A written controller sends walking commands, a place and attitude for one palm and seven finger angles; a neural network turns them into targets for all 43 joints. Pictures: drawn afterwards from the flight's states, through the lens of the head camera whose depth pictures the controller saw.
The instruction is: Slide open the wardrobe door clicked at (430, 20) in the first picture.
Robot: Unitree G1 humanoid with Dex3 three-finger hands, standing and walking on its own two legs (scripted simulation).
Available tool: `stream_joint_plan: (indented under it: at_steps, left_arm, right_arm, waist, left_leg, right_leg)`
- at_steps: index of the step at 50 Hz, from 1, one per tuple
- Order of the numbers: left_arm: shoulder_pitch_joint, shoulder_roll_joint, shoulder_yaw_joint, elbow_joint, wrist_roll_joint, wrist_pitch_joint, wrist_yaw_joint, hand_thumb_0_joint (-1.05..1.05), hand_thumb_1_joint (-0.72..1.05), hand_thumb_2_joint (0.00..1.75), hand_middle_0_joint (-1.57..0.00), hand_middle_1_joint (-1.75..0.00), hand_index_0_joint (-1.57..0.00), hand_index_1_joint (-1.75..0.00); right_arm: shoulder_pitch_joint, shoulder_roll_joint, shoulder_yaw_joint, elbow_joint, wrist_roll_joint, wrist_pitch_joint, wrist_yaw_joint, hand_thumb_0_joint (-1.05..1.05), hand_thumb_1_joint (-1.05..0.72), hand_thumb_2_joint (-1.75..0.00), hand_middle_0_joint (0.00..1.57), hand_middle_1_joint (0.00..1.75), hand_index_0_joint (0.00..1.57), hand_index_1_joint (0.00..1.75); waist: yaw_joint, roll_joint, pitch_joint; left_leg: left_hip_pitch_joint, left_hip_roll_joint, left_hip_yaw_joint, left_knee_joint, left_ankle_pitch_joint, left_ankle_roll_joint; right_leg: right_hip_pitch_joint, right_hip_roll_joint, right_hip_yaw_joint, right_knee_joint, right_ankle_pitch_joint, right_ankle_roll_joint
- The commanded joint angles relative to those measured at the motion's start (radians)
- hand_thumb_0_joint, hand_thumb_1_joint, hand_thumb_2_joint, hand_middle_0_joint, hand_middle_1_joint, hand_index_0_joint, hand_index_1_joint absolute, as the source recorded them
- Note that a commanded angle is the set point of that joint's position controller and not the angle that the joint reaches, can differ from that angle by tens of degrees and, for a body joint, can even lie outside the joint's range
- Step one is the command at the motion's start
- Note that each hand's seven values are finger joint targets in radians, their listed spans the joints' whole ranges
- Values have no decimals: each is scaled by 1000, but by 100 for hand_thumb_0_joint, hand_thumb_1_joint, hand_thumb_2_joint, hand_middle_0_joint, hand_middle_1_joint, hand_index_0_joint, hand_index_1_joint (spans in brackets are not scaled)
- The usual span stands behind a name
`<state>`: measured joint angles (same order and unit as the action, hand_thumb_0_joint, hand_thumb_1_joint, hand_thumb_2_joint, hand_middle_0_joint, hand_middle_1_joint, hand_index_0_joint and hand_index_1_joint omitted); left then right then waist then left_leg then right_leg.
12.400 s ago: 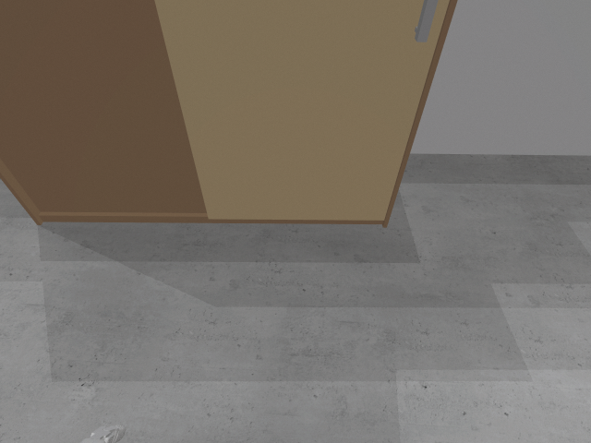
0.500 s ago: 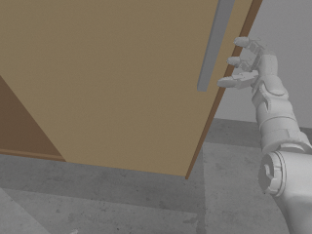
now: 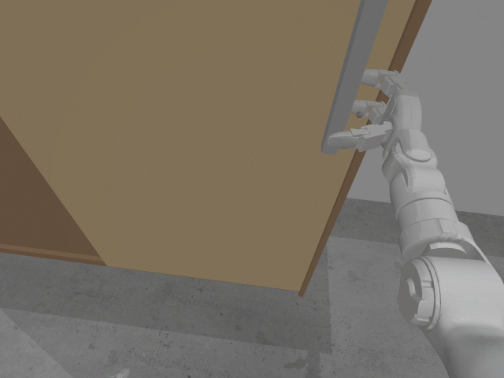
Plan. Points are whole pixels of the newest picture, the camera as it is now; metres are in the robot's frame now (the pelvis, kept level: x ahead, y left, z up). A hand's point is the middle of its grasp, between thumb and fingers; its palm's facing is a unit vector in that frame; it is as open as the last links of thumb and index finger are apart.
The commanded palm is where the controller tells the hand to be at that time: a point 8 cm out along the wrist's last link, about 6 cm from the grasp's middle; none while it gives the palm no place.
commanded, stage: feel for the door with the fingertips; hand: right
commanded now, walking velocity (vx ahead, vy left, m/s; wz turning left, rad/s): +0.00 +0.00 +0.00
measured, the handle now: (347, 73) +0.54 -0.06 +0.23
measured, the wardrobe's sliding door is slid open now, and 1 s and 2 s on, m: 0.00 0.00 0.00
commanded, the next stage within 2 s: slide the fingers in behind the handle in 0.20 s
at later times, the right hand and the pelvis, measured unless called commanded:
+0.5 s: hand (365, 108) +0.50 -0.10 +0.20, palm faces -0.03 +1.00 +0.02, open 13.6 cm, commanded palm +0.47 -0.15 +0.20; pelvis +0.00 +0.00 +0.00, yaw -1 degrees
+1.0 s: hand (354, 113) +0.48 -0.08 +0.20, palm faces -0.05 +1.00 +0.02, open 14.0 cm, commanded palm +0.46 -0.13 +0.20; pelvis +0.00 -0.01 +0.00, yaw -1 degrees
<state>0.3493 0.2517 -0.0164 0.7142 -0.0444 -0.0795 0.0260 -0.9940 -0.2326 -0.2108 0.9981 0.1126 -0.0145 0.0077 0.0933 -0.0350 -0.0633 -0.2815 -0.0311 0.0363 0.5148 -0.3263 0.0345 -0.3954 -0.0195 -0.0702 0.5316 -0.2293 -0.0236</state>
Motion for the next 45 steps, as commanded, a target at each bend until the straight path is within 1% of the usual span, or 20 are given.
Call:
stream_joint_plan:
  at_steps: [1,3,4,5,9,12,14,15,16,18,20,21,26,30,33,35,36,39,41,45]
  left_arm:
    - [60,148,52,-89,5,-26,16,0,90,90,-20,-30,-20,-30]
    - [61,142,50,-83,3,-27,15,0,90,90,-20,-30,-20,-30]
    - [70,144,51,-76,4,-30,15,0,90,90,-20,-30,-20,-30]
    - [82,150,52,-75,6,-30,15,0,90,90,-20,-30,-20,-30]
    - [94,155,54,-67,6,-32,13,0,90,90,-20,-30,-20,-30]
    - [115,161,56,-60,10,-32,11,0,90,90,-20,-30,-20,-30]
    - [115,156,57,-62,9,-33,7,0,90,90,-20,-30,-20,-30]
    - [135,158,61,-52,13,-31,8,0,90,90,-20,-30,-20,-30]
    - [131,164,62,-53,10,-30,7,0,90,90,-20,-30,-20,-30]
    - [133,161,63,-56,10,-30,4,0,90,90,-20,-30,-20,-30]
    - [140,163,64,-57,10,-26,6,0,90,90,-20,-30,-20,-30]
    - [132,162,62,-60,9,-28,4,0,90,90,-20,-30,-20,-30]
    - [124,163,62,-79,7,-29,4,0,90,90,-20,-30,-20,-30]
    - [114,158,66,-96,5,-29,4,0,90,90,-20,-30,-20,-30]
    - [93,152,64,-95,-1,-38,3,0,90,90,-20,-30,-20,-30]
    - [90,157,67,-93,0,-37,7,0,90,90,-20,-30,-20,-30]
    - [74,152,63,-95,-4,-40,6,0,90,90,-20,-30,-20,-30]
    - [70,144,60,-83,-3,-44,4,0,90,90,-20,-30,-20,-30]
    - [68,148,60,-76,-1,-43,7,0,90,90,-20,-30,-20,-30]
    - [62,139,59,-79,1,-46,1,0,90,90,-20,-30,-20,-30]
  right_arm:
    - [-612,-259,-58,-183,-3,-87,-10,0,50,-30,30,120,30,120]
    - [-646,-196,7,-155,-6,-95,2,0,50,-30,30,120,30,120]
    - [-658,-194,9,-127,-5,-98,5,0,50,-30,30,120,30,120]
    - [-650,-203,-3,-106,3,-104,8,0,50,-30,30,120,30,120]
    - [-701,-209,0,-73,9,-107,24,0,50,-30,30,120,30,120]
    - [-718,-258,-34,-59,4,-122,21,0,50,-30,30,120,30,120]
    - [-722,-206,8,-62,-1,-126,25,0,50,-30,30,120,30,120]
    - [-725,-226,-12,-52,0,-131,21,0,50,-30,30,120,30,120]
    - [-716,-253,-33,-49,1,-129,21,0,50,-30,30,120,30,120]
    - [-699,-233,-21,-60,4,-125,28,0,50,-30,30,120,30,120]
    - [-665,-246,-32,-42,8,-124,30,0,50,-30,30,120,30,120]
    - [-677,-242,-31,-62,9,-125,32,0,50,-30,30,120,30,120]
    - [-606,-281,-67,-113,8,-135,38,0,50,-30,30,120,30,120]
    - [-546,-256,-56,-165,12,-138,36,0,50,-30,30,120,30,120]
    - [-579,-194,-7,-221,21,-131,35,0,50,-30,30,120,30,120]
    - [-549,-231,-44,-239,28,-126,25,0,50,-30,30,120,30,120]
    - [-576,-215,-27,-274,25,-124,22,0,50,-30,30,120,30,120]
    - [-584,-155,19,-246,18,-104,11,0,50,-30,30,120,30,120]
    - [-599,-176,-6,-223,19,-95,-3,0,50,-30,30,120,30,120]
    - [-598,-85,58,-229,22,-93,-13,0,50,-30,30,120,30,120]
  waist:
    - [7,92,-300]
    - [33,46,-281]
    - [40,60,-275]
    - [38,95,-278]
    - [50,59,-309]
    - [48,77,-344]
    - [59,42,-331]
    - [64,92,-330]
    - [52,82,-341]
    - [44,43,-355]
    - [43,77,-330]
    - [38,47,-328]
    - [10,46,-349]
    - [-3,58,-350]
    - [11,45,-337]
    - [-4,63,-352]
    - [0,20,-359]
    - [13,26,-311]
    - [12,51,-306]
    - [19,41,-331]
  left_leg:
    - [-27,6,-35,-65,400,-29]
    - [-75,6,-33,-66,377,-28]
    - [-93,5,-31,-67,363,-29]
    - [-75,5,-32,-67,366,-31]
    - [-93,7,-38,-58,378,-32]
    - [-69,7,-40,-48,399,-33]
    - [-103,4,-38,-49,393,-33]
    - [-84,5,-32,-50,399,-35]
    - [-86,3,-39,-50,402,-35]
    - [-85,2,-36,-47,409,-30]
    - [-71,2,-29,-53,388,-30]
    - [-81,0,-32,-52,389,-30]
    - [-44,-2,-30,-48,407,-25]
    - [-32,-6,-18,-48,391,-21]
    - [-71,-12,-18,-56,375,-23]
    - [-40,-10,-17,-55,385,-21]
    - [-56,-10,-20,-52,397,-21]
    - [-105,-13,-11,-57,353,-20]
    - [-105,-10,-13,-57,347,-21]
    - [-112,-8,-4,-46,356,-18]
  right_leg:
    - [248,17,59,-8,211,-33]
    - [266,16,62,0,200,-29]
    - [267,13,67,4,193,-28]
    - [246,18,67,8,188,-32]
    - [246,20,71,15,190,-30]
    - [230,21,76,20,203,-32]
    - [244,22,74,27,207,-32]
    - [232,22,76,31,217,-36]
    - [226,21,74,28,210,-35]
    - [244,23,73,28,224,-32]
    - [223,21,73,23,212,-34]
    - [224,22,70,19,207,-32]
    - [234,20,66,14,228,-33]
    - [256,13,66,11,242,-30]
    - [293,9,70,7,232,-28]
    - [296,7,69,6,253,-28]
    - [318,7,68,6,265,-26]
    - [325,2,78,5,245,-21]
    - [316,4,80,7,239,-23]
    - [352,3,88,16,280,-18]
